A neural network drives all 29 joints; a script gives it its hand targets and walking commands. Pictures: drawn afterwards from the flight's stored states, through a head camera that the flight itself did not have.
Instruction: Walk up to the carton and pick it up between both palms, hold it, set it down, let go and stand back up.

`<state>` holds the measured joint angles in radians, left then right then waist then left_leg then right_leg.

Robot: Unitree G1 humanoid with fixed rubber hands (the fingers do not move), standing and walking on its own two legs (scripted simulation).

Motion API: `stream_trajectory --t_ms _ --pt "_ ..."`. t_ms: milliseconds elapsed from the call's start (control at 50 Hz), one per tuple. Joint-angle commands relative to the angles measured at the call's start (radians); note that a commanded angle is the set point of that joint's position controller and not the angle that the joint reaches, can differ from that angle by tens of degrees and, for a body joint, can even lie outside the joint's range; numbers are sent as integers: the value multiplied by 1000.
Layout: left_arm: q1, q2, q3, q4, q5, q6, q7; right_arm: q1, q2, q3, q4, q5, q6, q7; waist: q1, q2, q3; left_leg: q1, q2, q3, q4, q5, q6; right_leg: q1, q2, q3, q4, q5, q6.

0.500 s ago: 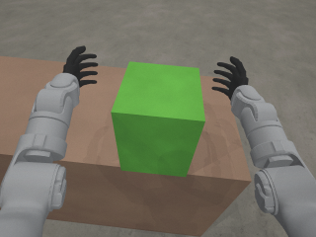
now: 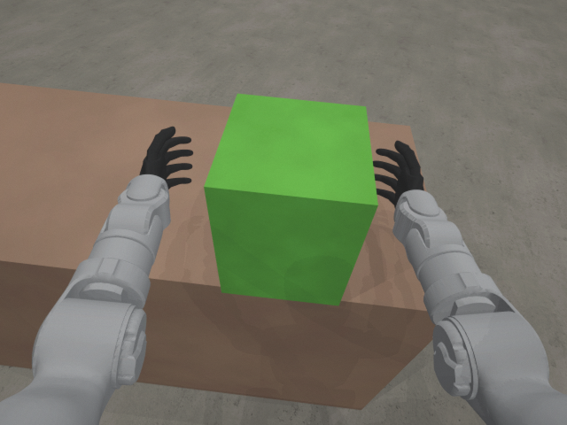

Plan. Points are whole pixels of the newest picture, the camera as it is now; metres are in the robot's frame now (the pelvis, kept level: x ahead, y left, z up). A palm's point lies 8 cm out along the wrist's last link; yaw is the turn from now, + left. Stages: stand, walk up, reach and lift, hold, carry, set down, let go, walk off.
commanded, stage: reach and lift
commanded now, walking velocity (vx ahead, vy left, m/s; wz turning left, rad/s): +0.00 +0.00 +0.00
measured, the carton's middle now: (290, 204) +0.46 -0.05 +0.07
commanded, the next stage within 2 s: none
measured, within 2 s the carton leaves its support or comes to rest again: neither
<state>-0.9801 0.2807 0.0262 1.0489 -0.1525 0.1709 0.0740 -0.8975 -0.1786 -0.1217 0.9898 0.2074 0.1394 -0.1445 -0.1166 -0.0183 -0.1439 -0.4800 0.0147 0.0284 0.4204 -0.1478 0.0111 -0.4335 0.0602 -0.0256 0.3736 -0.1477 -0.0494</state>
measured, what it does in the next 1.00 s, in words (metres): stands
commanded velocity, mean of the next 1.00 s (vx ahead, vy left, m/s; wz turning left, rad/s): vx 0.00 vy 0.00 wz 0.00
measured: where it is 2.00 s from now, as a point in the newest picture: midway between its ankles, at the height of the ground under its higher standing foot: outside the picture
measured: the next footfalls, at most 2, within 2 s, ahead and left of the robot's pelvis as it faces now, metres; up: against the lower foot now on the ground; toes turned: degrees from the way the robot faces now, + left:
none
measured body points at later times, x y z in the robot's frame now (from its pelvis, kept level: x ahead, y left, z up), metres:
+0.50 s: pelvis +0.00 +0.00 -0.01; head +0.05 +0.01 +0.44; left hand +0.49 +0.12 +0.10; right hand +0.43 -0.22 +0.10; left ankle +0.02 +0.11 -0.74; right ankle +0.01 -0.09 -0.74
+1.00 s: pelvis +0.00 +0.00 +0.00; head +0.06 +0.02 +0.45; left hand +0.48 +0.10 +0.10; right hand +0.43 -0.19 +0.10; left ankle +0.02 +0.11 -0.74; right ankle +0.01 -0.09 -0.74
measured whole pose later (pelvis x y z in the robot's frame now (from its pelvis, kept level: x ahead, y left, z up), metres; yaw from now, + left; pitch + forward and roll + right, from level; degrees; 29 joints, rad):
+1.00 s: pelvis +0.00 +0.00 +0.00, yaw +0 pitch +13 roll -1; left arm -1.01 0.09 0.30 1.20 0.18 -0.10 0.07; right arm -0.90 0.00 -0.43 1.04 -0.15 -0.08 -0.17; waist -0.11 -0.02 -0.13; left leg -0.51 0.01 0.03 0.42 -0.15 0.01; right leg -0.47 0.05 -0.03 0.39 -0.15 -0.05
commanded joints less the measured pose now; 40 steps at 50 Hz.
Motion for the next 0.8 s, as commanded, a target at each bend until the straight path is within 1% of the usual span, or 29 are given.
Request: stream_trajectory --t_ms 0,20,100,140,180,220,240,260,280,300,320,360,380,400,420,460,480,500,540,560,580,600,640,660,700,720,740,760,780 --pt "-581 102 -20 -44 -22 -158 6 -506 -156 -55 -127 -58 -99 0 -25 97 -668 344 4 -37 26 137 -42 110 -41 6 9 312 66" --pt "-585 95 -34 -19 -29 -182 3 -505 -154 -58 -122 -68 -114 1 -31 105 -691 337 4 -41 33 128 -44 106 -43 5 14 310 67" --pt "-626 97 -51 48 -41 -263 3 -528 -156 -74 -86 -95 -165 4 -33 124 -736 320 5 -42 62 134 -57 67 -41 -1 38 289 68" --pt "-625 94 -50 76 -44 -287 3 -523 -146 -62 -69 -96 -181 5 -25 110 -744 312 6 -42 76 166 -57 69 -43 1 51 321 69" --pt "-641 102 -39 57 -36 -306 5 -531 -155 -61 -72 -87 -199 4 -18 122 -781 318 5 -42 84 205 -61 86 -43 4 62 351 70" --pt "-639 98 -35 73 -33 -315 9 -535 -152 -40 -60 -72 -207 6 -5 106 -771 311 6 -43 90 218 -60 88 -43 4 67 357 73" --pt "-624 90 -35 88 -30 -315 7 -530 -144 -33 -42 -70 -208 7 -4 100 -756 307 5 -41 91 219 -58 88 -45 6 68 368 76" --pt "-624 92 -29 81 -26 -318 8 -534 -155 -35 -58 -69 -216 4 -4 100 -777 303 4 -40 93 236 -61 96 -45 5 71 386 76" --pt "-622 96 -17 91 -21 -320 9 -532 -146 -32 -43 -70 -215 2 0 84 -771 290 2 -35 93 228 -56 111 -47 11 72 392 79" --pt "-625 95 -22 90 -22 -322 10 -532 -145 -29 -43 -66 -215 1 -6 81 -768 285 2 -36 91 213 -56 105 -48 10 73 377 81" --pt "-621 88 -24 116 -21 -320 9 -539 -138 -20 -36 -59 -214 0 -2 75 -754 278 3 -36 92 218 -54 105 -51 13 74 393 82" --pt "-608 79 -23 117 -26 -323 4 -537 -130 -10 -55 -54 -218 -2 4 47 -759 260 1 -34 90 224 -47 129 -55 15 81 423 88" --pt "-599 75 -17 129 -23 -324 2 -530 -129 -10 -36 -52 -217 -5 -2 45 -741 259 1 -33 88 219 -45 130 -57 17 83 429 88" --pt "-611 81 -14 124 -21 -330 2 -541 -125 -6 -51 -52 -219 -5 3 41 -751 254 2 -32 87 213 -44 133 -56 19 83 425 90" --pt "-599 63 -21 131 -15 -329 2 -530 -116 0 -29 -47 -217 -5 0 50 -736 259 2 -33 86 210 -45 129 -58 18 79 415 90" --pt "-606 43 -21 122 -14 -332 -2 -536 -86 4 -41 -50 -215 -7 1 42 -737 246 1 -31 87 200 -39 130 -65 22 81 419 92" --pt "-606 28 -24 108 -7 -335 -3 -532 -76 -7 -37 -60 -223 -9 -10 56 -736 255 2 -31 86 212 -43 132 -64 16 82 429 91" --pt "-624 17 -21 84 -5 -340 -1 -542 -61 -4 -47 -62 -223 -11 -7 53 -760 262 4 -32 90 221 -43 124 -63 18 83 429 92" --pt "-622 4 -10 97 4 -341 0 -546 -43 -17 -52 -73 -223 -15 -6 55 -748 239 1 -31 88 212 -40 129 -65 20 83 429 92" --pt "-613 -10 -2 101 20 -341 -1 -534 -26 -28 -38 -85 -222 -18 -17 60 -740 243 1 -31 85 206 -40 125 -67 19 80 424 92" --pt "-628 -15 15 90 38 -341 1 -538 -14 -37 -37 -96 -222 -18 -10 64 -733 256 2 -27 82 213 -40 124 -64 18 74 421 91" --pt "-614 -21 32 86 58 -340 3 -527 -9 -46 -31 -103 -223 -20 -10 78 -729 262 1 -28 78 216 -43 134 -65 18 71 423 92" --pt "-607 -25 65 74 88 -337 8 -525 2 -74 -37 -137 -228 -26 -10 67 -719 254 0 -28 75 208 -40 162 -67 24 73 438 97" --pt "-612 -30 76 61 106 -335 10 -527 10 -90 -39 -150 -229 -31 -14 76 -715 250 0 -29 72 199 -40 168 -69 25 70 426 95" --pt "-613 -42 110 46 145 -327 17 -515 35 -115 -40 -182 -229 -33 -7 85 -700 251 -1 -22 62 180 -35 178 -69 24 58 391 95" --pt "-615 -67 115 24 163 -322 22 -527 57 -126 -56 -197 -235 -30 -6 89 -715 273 1 -23 58 196 -38 177 -66 17 53 401 96" --pt "-611 -82 126 20 176 -320 21 -519 76 -128 -61 -204 -235 -26 4 89 -712 277 1 -24 62 203 -37 178 -65 14 52 406 94" --pt "-616 -106 126 8 185 -322 17 -520 103 -136 -64 -218 -235 -23 -1 94 -703 282 -1 -22 55 204 -36 184 -67 12 46 415 95" --pt "-616 -104 149 10 203 -318 17 -516 108 -150 -65 -234 -234 -19 4 86 -698 284 0 -17 48 194 -34 188 -67 12 42 405 99"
